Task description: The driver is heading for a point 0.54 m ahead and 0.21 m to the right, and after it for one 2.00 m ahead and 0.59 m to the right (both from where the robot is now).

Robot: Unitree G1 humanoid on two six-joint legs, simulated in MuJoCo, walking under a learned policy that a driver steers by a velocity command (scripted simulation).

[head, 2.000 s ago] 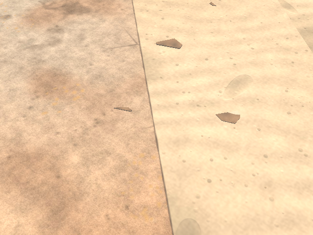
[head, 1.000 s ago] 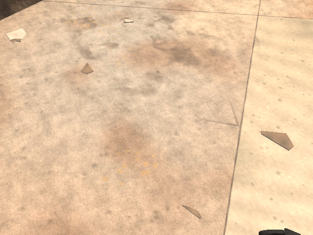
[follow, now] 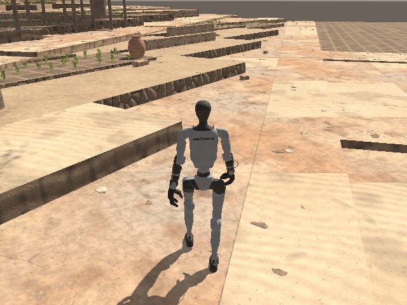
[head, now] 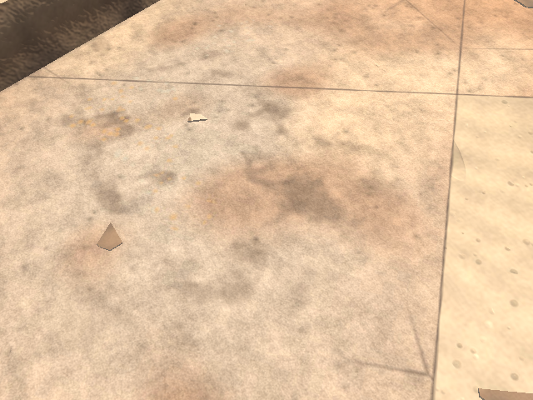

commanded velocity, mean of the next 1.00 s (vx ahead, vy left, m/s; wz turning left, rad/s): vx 0.50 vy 0.00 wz -0.49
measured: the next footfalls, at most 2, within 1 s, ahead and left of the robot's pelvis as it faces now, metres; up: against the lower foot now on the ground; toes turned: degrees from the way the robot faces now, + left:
left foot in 0.08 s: +0.22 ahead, +0.11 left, +0.00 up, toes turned +2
right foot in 0.62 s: +0.44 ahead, -0.13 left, +0.00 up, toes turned -25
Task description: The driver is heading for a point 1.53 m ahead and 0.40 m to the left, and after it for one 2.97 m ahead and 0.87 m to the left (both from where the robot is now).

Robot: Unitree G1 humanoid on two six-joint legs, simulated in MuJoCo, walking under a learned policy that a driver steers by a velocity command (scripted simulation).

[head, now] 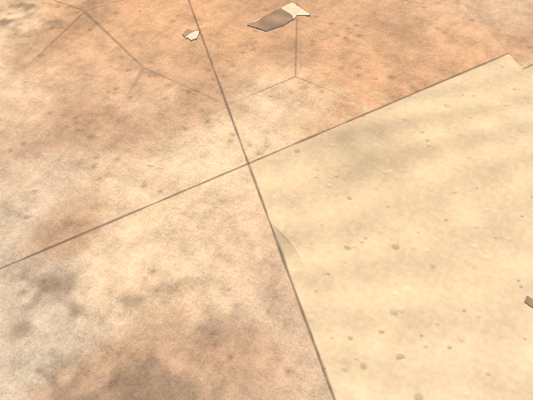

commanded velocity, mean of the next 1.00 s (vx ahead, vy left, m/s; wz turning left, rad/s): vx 0.50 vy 0.00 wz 0.13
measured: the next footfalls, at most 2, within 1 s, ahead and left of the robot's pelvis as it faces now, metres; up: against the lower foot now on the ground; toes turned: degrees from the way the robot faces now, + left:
left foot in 0.16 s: +0.29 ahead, +0.13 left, +0.00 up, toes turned -7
right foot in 0.62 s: +0.47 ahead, -0.10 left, +0.00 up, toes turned +1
